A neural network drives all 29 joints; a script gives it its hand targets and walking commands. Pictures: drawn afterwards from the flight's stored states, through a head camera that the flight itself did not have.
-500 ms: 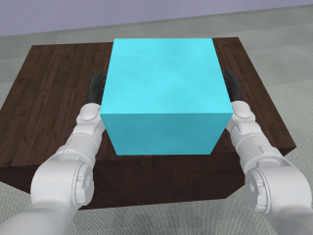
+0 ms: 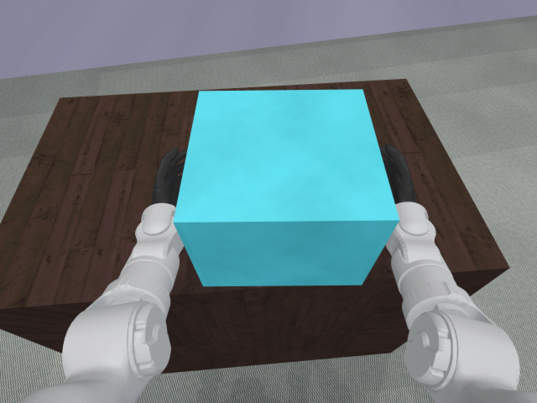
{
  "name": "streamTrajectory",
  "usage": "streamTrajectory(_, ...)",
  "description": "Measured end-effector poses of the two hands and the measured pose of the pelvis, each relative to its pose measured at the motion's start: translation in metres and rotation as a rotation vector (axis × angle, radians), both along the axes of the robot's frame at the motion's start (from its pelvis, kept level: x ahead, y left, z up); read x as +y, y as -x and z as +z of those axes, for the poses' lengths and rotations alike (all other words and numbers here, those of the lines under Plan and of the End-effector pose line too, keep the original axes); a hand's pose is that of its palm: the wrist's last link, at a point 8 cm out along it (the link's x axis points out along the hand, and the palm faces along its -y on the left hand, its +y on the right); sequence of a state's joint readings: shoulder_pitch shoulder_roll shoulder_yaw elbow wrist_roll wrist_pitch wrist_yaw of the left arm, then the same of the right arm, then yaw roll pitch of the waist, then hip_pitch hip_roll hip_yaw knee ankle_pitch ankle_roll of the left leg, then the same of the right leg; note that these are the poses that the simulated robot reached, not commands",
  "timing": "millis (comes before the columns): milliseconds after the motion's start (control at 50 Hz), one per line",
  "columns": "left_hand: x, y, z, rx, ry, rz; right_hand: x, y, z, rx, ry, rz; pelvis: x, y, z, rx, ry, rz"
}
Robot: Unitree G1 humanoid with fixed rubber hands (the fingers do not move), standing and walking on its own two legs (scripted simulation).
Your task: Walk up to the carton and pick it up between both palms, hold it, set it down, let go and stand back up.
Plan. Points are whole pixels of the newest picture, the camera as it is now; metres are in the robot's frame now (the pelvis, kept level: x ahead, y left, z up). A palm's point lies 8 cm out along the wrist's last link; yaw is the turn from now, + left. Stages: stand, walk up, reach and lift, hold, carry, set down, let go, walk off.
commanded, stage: reach and lift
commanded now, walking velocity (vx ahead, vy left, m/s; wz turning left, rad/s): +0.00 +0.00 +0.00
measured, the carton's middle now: (281, 189) +0.45 +0.02 +0.03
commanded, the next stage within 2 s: none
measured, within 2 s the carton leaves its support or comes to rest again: leaves its support in 1.30 s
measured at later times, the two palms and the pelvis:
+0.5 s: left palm (167, 199) +0.41 +0.20 +0.05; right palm (399, 196) +0.43 -0.16 +0.06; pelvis +0.00 +0.00 +0.00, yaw +0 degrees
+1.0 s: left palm (163, 206) +0.40 +0.20 +0.06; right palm (403, 203) +0.40 -0.16 +0.07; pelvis -0.01 +0.00 +0.00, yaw +2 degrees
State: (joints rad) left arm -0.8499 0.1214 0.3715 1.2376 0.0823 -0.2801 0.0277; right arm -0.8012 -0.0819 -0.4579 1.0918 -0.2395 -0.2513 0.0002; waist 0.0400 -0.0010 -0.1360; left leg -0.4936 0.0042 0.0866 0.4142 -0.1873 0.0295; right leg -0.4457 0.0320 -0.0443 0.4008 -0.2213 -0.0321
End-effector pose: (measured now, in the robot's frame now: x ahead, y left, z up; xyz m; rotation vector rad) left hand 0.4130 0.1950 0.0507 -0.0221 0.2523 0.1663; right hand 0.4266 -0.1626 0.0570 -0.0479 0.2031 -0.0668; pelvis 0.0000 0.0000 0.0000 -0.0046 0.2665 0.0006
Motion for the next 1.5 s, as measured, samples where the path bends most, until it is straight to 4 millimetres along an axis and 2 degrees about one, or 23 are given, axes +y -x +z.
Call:
streamTrajectory(580,0.000,0.000,0.000,-0.001,-0.016,-0.003,0.000,0.000,0.000,-0.005,0.016,0.001,-0.003,-0.002,0.002,-0.007,-0.002,0.005)
streamTrajectory(780,0.000,0.003,0.001,-0.026,0.010,0.005,0.000,0.003,0.007,-0.048,0.122,0.018,-0.003,-0.003,0.002,0.026,0.001,0.020)
streamTrajectory(980,0.001,0.014,0.004,-0.063,0.025,-0.010,0.002,0.020,0.013,-0.087,0.171,0.006,0.001,0.009,0.003,0.034,0.005,0.031)
streamTrajectory(1220,0.005,0.044,0.002,-0.020,-0.003,-0.004,0.006,0.045,0.014,-0.050,0.141,0.013,0.005,0.034,0.002,0.016,0.014,0.010)
streamTrajectory(1360,0.006,0.048,0.005,0.030,-0.006,0.010,0.008,0.045,0.015,0.000,0.092,0.022,0.003,0.043,0.000,0.042,0.009,0.008)
streamTrajectory(1500,0.006,0.042,0.015,0.093,-0.009,0.022,0.007,0.034,0.023,0.062,0.048,0.027,0.000,0.040,-0.003,0.059,0.008,0.009)
